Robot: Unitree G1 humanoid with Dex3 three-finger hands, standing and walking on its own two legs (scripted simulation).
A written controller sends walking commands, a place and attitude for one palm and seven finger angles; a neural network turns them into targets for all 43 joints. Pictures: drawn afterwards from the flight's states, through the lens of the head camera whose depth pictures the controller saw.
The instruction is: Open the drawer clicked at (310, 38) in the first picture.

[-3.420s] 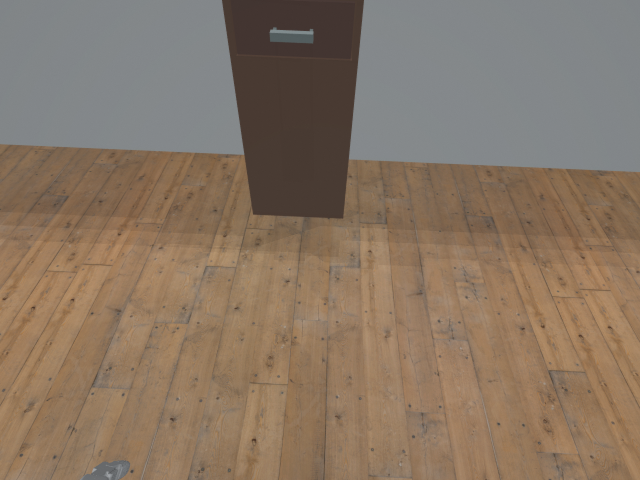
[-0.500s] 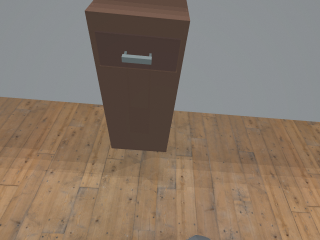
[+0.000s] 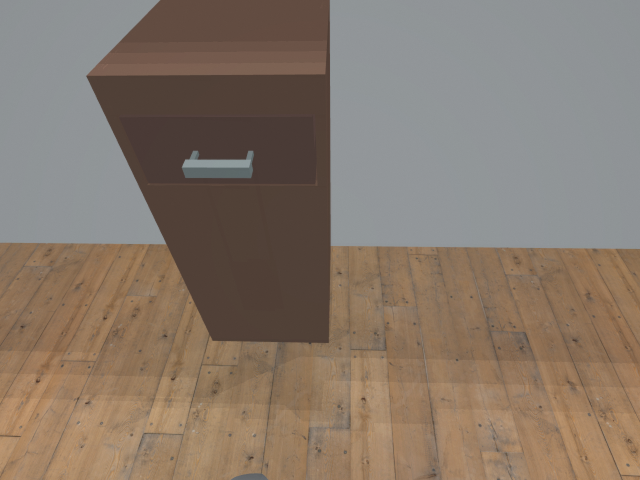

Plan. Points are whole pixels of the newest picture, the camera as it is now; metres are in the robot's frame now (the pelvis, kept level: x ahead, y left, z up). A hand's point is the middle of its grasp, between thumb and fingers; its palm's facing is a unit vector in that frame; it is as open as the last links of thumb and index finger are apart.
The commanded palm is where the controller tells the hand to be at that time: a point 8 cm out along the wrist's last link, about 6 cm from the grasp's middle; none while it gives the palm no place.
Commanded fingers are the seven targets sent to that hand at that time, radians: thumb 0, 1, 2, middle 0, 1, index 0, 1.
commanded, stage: take the last steps up to it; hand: left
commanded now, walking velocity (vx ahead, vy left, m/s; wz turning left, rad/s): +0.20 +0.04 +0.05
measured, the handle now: (220, 162) +0.67 +0.23 +0.02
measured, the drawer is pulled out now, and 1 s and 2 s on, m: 0.00 0.00 0.00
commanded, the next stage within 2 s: come to a stop and stand still in 0.14 s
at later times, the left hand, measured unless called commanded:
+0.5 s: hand out of the picture +0.09 +0.20 -0.19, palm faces +0.05 -0.98 -0.18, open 7.4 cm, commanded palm none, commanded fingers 0.00 0.90 0.90 -0.20 -0.30 -0.20 -0.30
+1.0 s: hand out of the picture +0.14 +0.16 -0.15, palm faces +0.06 -0.96 -0.28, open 7.3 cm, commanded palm none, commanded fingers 0.00 0.90 0.90 -0.20 -0.30 -0.20 -0.30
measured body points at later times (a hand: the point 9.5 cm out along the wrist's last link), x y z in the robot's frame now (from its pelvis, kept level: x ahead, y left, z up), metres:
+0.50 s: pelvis +0.11 +0.04 -0.01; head +0.15 +0.05 +0.44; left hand +0.09 +0.26 -0.17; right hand +0.22 -0.18 -0.15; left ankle +0.16 +0.13 -0.74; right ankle +0.09 -0.10 -0.70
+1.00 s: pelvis +0.09 -0.03 +0.00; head +0.10 -0.07 +0.45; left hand +0.14 +0.21 -0.13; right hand +0.09 -0.29 -0.17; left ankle +0.04 +0.13 -0.67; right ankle +0.11 -0.13 -0.74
